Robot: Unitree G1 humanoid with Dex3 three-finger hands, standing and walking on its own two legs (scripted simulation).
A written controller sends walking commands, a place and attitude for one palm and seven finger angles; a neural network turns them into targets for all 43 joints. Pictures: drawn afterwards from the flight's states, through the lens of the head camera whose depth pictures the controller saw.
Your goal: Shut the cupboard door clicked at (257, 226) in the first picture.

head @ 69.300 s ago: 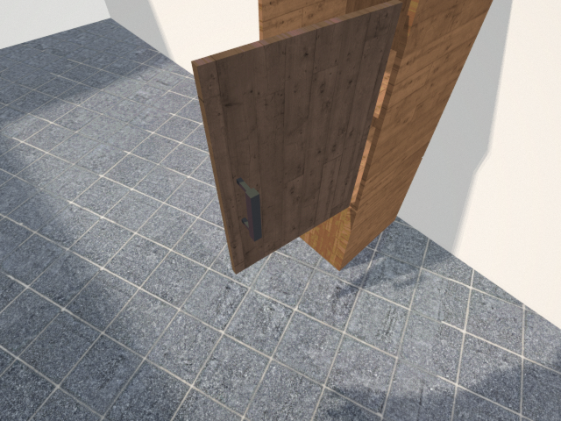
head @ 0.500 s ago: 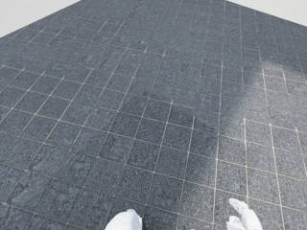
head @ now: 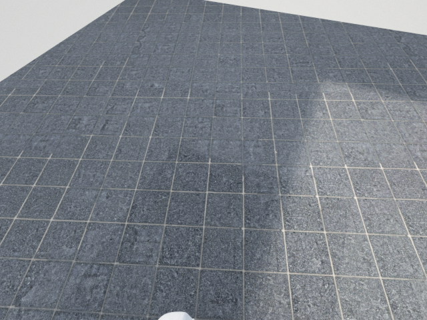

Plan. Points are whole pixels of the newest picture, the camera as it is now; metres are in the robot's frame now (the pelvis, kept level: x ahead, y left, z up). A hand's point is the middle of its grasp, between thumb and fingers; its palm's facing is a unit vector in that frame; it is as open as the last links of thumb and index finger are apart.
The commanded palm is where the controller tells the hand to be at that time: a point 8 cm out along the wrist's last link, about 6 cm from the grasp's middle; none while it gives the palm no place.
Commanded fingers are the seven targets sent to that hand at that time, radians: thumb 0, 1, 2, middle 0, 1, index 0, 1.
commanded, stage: turn to face it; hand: left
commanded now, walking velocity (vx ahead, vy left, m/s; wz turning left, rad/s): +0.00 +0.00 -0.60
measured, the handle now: out of the picture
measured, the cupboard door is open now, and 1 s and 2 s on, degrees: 17 17 17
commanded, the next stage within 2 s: none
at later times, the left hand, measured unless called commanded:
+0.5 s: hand (108, 301) +0.17 +0.26 -0.16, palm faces -0.21 -0.96 -0.20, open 7.4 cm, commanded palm none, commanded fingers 0.00 0.90 0.90 -0.20 -0.30 -0.20 -0.30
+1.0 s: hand (165, 278) +0.22 +0.14 -0.15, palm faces -0.56 -0.80 -0.24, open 7.4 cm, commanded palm none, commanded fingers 0.00 0.90 0.90 -0.20 -0.30 -0.20 -0.30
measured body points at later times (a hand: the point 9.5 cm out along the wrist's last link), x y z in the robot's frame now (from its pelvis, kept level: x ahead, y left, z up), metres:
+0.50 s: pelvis +0.03 +0.06 +0.01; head +0.08 +0.10 +0.46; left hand +0.18 +0.31 -0.15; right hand +0.06 -0.20 -0.11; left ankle +0.06 +0.16 -0.73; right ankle -0.04 -0.08 -0.64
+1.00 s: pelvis +0.03 +0.03 +0.00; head +0.06 +0.00 +0.45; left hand +0.25 +0.18 -0.13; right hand -0.08 -0.22 -0.14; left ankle +0.09 +0.16 -0.66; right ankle -0.04 -0.06 -0.73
